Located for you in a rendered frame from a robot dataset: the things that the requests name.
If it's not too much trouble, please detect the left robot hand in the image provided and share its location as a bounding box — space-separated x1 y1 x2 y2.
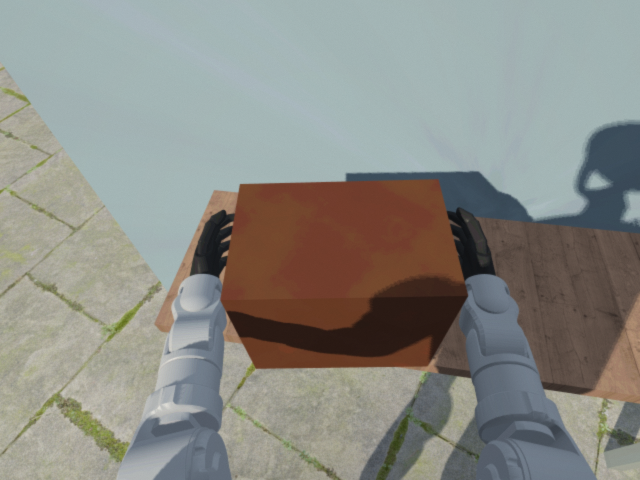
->
190 210 235 278

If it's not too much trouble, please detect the right robot upper arm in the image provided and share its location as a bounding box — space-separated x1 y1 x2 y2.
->
476 438 596 480

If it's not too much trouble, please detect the right robot hand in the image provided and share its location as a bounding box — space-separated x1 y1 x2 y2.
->
447 207 496 281

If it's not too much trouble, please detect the robot right forearm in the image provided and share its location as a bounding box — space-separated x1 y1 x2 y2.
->
459 274 597 480

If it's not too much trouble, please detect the left robot upper arm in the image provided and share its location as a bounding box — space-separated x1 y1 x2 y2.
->
118 427 232 480

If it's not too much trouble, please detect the table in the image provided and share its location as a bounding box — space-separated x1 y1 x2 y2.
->
154 190 640 471

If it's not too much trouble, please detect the robot left forearm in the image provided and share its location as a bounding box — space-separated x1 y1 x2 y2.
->
116 274 227 480

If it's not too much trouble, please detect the carton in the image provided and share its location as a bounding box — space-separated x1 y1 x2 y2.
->
220 179 468 369

